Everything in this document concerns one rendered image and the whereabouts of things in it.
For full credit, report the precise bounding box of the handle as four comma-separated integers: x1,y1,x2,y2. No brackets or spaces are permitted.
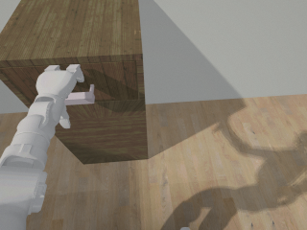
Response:
64,84,95,105

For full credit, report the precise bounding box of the drawer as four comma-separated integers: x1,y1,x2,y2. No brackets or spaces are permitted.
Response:
0,60,138,104

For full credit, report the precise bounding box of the robot left hand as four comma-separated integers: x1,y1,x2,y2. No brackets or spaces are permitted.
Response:
35,64,84,128

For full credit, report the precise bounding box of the cabinet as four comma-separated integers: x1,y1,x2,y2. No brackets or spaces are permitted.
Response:
0,0,149,165

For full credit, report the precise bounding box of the left robot forearm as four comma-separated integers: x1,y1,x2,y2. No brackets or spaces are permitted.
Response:
0,93,64,171

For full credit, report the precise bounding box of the left robot upper arm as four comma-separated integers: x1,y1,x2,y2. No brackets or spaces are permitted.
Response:
0,166,48,230

